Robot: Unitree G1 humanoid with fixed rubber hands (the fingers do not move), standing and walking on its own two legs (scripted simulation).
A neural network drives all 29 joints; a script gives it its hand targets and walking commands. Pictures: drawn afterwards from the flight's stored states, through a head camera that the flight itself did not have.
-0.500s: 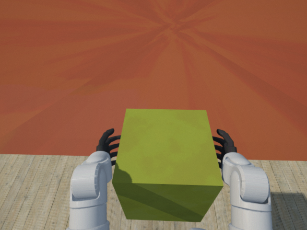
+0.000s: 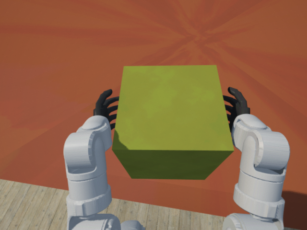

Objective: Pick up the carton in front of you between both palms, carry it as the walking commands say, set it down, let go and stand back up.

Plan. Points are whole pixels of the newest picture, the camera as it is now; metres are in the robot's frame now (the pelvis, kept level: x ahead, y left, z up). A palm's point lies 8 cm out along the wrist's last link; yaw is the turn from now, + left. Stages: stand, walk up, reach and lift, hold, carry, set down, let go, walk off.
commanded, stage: carry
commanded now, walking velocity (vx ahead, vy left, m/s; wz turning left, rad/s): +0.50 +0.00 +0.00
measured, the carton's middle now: (168, 129) +0.34 +0.00 +0.07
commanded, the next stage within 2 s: none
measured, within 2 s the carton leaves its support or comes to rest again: neither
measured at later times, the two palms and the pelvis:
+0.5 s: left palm (129, 25) +0.74 +0.15 +0.13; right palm (213, 27) +0.71 -0.15 +0.13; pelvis +0.33 +0.04 +0.00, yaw -2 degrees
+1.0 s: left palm out of the picture +1.07 +0.19 +0.22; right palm out of the picture +1.10 -0.11 +0.22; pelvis +0.69 +0.00 +0.05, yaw -1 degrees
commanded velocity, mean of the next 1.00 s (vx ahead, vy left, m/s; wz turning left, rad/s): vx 0.50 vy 0.00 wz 0.00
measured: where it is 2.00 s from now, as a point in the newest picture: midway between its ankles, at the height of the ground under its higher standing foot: (167, 75)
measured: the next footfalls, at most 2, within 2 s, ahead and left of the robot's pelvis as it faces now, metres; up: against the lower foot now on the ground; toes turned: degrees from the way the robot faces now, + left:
left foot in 0.30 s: +0.39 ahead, +0.11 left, +0.01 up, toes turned +6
right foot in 0.68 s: +0.64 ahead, -0.09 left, +0.05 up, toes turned -7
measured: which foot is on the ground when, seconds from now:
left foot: up 0.00-0.28, down 0.30-0.70, up 0.72-1.00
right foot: down 0.00-0.32, up 0.34-0.66, down 0.68-1.00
